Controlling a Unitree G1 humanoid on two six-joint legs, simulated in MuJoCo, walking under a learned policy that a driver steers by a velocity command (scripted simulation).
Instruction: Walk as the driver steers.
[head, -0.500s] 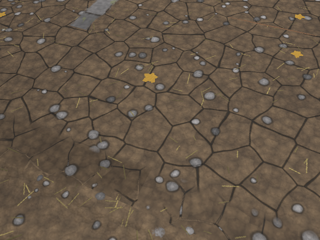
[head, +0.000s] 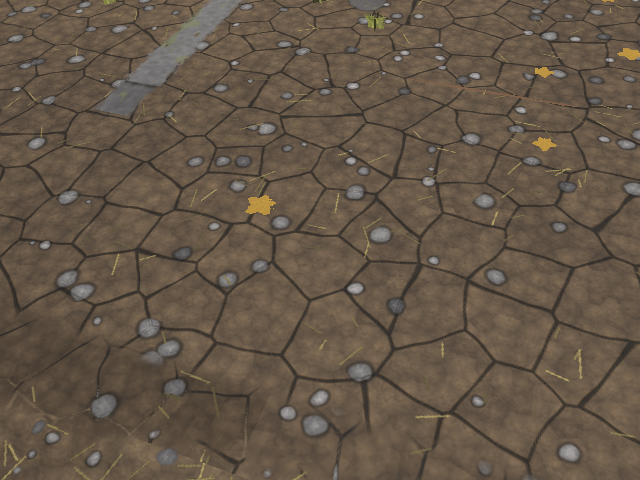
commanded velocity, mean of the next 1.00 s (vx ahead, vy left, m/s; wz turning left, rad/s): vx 0.92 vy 0.00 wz -0.38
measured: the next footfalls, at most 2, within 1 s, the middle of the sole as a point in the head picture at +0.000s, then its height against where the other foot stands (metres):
right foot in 0.06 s outside the picture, level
left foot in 0.50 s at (375, 478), level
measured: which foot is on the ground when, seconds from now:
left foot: down 0.00-0.06, up 0.08-0.48, down 0.50-0.94, up 0.96-1.00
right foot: up 0.00-0.04, down 0.06-0.52, up 0.54-0.90, down 0.92-1.00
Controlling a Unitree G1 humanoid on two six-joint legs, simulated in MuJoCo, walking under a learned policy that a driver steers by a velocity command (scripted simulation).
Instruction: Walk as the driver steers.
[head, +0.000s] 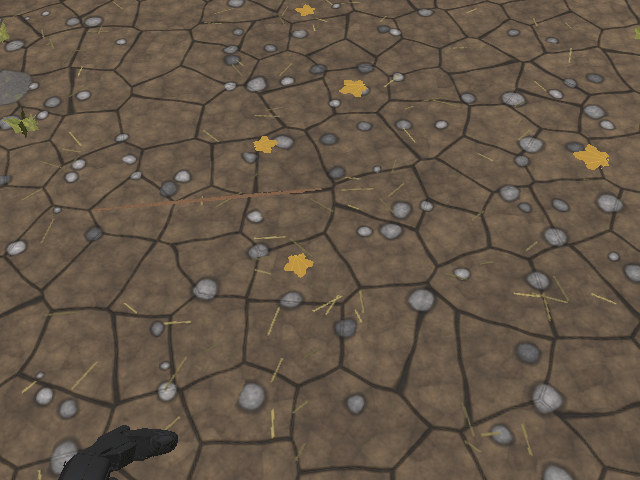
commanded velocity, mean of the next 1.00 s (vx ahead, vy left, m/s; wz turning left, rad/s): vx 0.58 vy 0.00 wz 0.47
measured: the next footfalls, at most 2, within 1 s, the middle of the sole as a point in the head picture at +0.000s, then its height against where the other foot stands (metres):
left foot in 0.38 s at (267, 441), level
right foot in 0.78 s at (248, 303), level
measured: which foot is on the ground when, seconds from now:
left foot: up 0.00-0.36, down 0.38-0.78, up 0.80-1.00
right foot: down 0.00-0.36, up 0.38-0.76, down 0.78-1.00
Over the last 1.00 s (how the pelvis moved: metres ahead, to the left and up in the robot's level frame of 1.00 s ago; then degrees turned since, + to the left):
0.74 -0.30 -0.03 -22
